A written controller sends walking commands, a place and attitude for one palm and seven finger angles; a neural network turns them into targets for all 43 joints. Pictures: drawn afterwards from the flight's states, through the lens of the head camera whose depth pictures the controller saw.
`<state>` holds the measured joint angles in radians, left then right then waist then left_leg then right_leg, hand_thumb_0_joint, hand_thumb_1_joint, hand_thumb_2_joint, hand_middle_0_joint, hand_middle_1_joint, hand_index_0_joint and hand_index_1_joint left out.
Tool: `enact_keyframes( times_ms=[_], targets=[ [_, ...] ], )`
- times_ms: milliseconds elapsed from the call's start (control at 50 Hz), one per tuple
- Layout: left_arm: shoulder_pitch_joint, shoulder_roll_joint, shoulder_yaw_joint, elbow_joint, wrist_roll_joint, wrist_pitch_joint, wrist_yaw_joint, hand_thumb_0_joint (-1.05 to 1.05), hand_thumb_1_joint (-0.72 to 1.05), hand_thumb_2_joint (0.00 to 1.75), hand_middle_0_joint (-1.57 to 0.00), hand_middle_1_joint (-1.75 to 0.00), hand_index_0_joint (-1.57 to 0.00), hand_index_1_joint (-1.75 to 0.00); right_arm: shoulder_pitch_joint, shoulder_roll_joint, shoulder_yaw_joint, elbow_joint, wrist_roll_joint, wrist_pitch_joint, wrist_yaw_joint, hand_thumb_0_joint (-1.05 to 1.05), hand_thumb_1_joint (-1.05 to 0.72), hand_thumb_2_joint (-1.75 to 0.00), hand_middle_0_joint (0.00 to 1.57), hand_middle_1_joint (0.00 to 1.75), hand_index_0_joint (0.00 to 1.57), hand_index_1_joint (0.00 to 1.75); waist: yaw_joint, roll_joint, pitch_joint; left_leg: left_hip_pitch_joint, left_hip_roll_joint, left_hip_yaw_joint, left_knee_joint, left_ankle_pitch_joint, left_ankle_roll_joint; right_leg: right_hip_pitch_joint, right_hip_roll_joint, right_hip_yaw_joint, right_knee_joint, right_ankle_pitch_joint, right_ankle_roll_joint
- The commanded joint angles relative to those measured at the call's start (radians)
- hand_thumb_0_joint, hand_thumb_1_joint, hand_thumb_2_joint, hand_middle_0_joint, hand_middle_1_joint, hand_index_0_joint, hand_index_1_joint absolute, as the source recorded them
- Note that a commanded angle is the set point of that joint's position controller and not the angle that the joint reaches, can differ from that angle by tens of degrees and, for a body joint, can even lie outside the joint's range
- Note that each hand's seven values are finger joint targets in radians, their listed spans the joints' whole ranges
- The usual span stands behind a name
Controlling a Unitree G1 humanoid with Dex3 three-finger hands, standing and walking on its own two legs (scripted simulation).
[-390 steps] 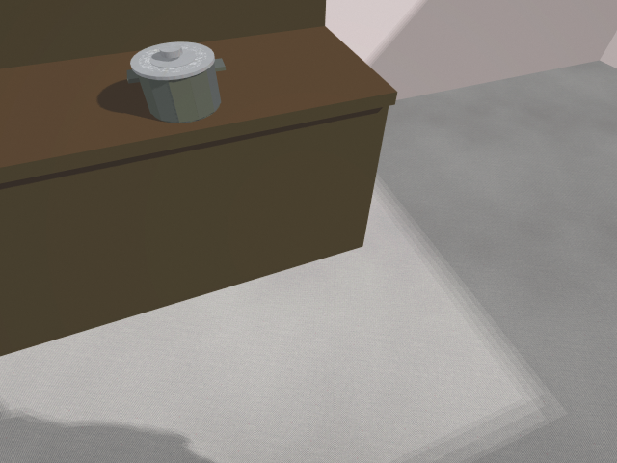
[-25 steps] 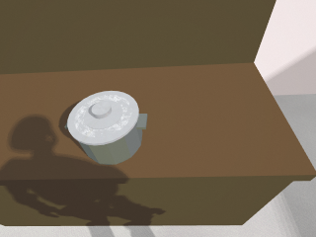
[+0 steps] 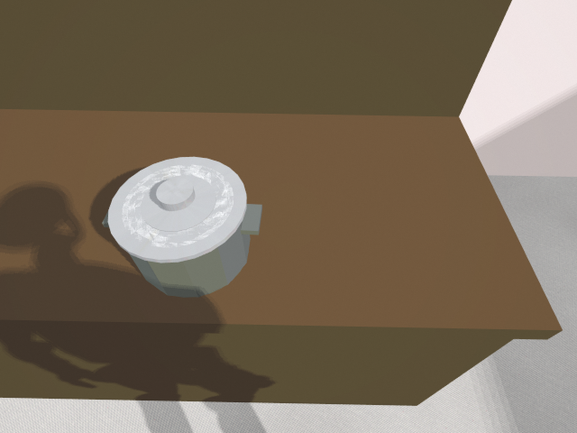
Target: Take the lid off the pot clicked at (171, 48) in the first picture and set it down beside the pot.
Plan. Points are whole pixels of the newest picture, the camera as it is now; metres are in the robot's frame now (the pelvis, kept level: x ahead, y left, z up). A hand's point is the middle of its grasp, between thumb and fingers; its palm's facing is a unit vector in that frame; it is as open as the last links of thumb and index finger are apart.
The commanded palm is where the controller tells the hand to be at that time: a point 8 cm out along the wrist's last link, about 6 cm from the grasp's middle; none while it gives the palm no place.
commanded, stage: look again from close up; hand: left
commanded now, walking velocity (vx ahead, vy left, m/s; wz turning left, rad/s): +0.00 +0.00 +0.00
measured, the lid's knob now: (176, 194) +0.41 +0.19 +0.10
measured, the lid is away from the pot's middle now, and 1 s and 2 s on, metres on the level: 0.00 0.00 0.00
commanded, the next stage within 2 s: lift the closed hand beside the body in 1.08 s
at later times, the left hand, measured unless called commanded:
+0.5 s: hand out of the picture -0.02 +0.19 -0.18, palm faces +0.01 -0.99 -0.17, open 7.4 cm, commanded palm none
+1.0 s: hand out of the picture -0.03 +0.20 -0.18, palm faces +0.01 -0.99 -0.15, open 7.4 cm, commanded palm none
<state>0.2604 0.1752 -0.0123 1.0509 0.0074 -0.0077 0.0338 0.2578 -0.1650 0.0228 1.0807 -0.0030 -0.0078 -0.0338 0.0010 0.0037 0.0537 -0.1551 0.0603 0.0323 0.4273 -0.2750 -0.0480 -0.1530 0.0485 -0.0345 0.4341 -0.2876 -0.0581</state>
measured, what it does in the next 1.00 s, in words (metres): stands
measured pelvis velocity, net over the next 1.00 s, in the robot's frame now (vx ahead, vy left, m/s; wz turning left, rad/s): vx -0.01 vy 0.04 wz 0.00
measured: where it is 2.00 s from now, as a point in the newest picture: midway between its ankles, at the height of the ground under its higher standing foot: outside the picture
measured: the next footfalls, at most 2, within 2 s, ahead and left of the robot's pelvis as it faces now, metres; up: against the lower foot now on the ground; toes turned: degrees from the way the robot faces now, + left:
none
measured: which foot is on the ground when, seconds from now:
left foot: down 0.00-1.00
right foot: down 0.00-1.00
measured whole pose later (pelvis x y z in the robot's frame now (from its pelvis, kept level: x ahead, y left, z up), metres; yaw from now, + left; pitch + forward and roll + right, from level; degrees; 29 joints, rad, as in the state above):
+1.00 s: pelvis -0.01 +0.04 +0.00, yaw +0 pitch +0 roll +0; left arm 0.31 0.14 -0.02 1.11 0.01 -0.01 0.04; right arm 0.30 -0.10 0.03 1.15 0.00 -0.03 -0.04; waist 0.01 -0.03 0.06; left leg -0.17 0.00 0.05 0.44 -0.27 0.02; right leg -0.16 -0.01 -0.01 0.43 -0.27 0.00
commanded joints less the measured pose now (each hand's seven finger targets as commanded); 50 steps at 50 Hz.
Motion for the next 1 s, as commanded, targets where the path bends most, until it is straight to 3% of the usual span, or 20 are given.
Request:
enact_keyframes(
  times_ms=[0,440,560,580,660,680,980],
  targets=[
    [0.069,0.117,0.020,-0.031,-0.004,-0.020,0.007,0.00,0.90,0.90,-0.20,-0.30,-0.20,-0.30,0.079,-0.078,-0.015,-0.022,-0.002,-0.024,-0.004,0.00,-0.90,-0.90,0.20,0.30,0.20,0.30,-0.001,-0.014,-0.034,0.014,0.061,-0.043,-0.038,0.244,0.050,0.005,-0.164,0.117,-0.067,0.360,0.013],
    [0.117,0.070,0.009,0.018,-0.001,-0.016,0.009,0.00,0.90,0.90,-0.20,-0.30,-0.20,-0.30,0.118,-0.043,-0.010,0.032,0.003,-0.033,-0.007,0.00,-0.90,-0.90,0.20,0.30,0.20,0.30,0.003,0.009,0.022,-0.013,0.059,-0.073,-0.061,0.208,0.075,-0.040,-0.162,0.112,-0.073,0.202,0.009],
    [0.131,0.060,0.007,0.025,-0.002,-0.017,0.010,0.00,0.90,0.90,-0.20,-0.30,-0.20,-0.30,0.127,-0.039,-0.012,0.037,0.004,-0.037,-0.008,0.00,-0.90,-0.90,0.20,0.30,0.20,0.30,0.005,0.013,-0.001,0.004,0.060,-0.079,-0.056,0.237,0.082,-0.036,-0.164,0.108,-0.065,0.210,0.011],
    [0.133,0.062,0.008,0.026,-0.003,-0.017,0.010,0.00,0.90,0.90,-0.20,-0.30,-0.20,-0.30,0.127,-0.036,-0.014,0.038,0.004,-0.037,-0.009,0.00,-0.90,-0.90,0.20,0.30,0.20,0.30,0.007,-0.010,0.004,0.001,0.063,-0.081,-0.055,0.239,0.085,-0.032,-0.161,0.104,-0.068,0.216,0.011],
    [0.135,0.050,0.006,0.032,-0.001,-0.016,0.012,0.00,0.90,0.90,-0.20,-0.30,-0.20,-0.30,0.131,-0.031,-0.014,0.042,0.004,-0.036,-0.009,0.00,-0.90,-0.90,0.20,0.30,0.20,0.30,0.004,0.015,0.018,-0.003,0.061,-0.079,-0.058,0.240,0.085,-0.046,-0.163,0.107,-0.065,0.205,0.013],
    [0.141,0.055,0.007,0.032,-0.002,-0.016,0.011,0.00,0.90,0.90,-0.20,-0.30,-0.20,-0.30,0.130,-0.031,-0.014,0.042,0.005,-0.036,-0.009,0.00,-0.90,-0.90,0.20,0.30,0.20,0.30,0.008,-0.007,0.026,-0.010,0.061,-0.082,-0.057,0.232,0.088,-0.045,-0.162,0.104,-0.069,0.203,0.013],
    [0.158,0.046,0.002,0.043,-0.002,-0.017,0.014,0.00,0.90,0.90,-0.20,-0.30,-0.20,-0.30,0.132,-0.027,-0.015,0.050,0.006,-0.038,-0.009,0.00,-0.90,-0.90,0.20,0.30,0.20,0.30,0.008,-0.015,0.019,-0.010,0.061,-0.086,-0.055,0.246,0.094,-0.036,-0.165,0.103,-0.068,0.218,0.018]
  ],
)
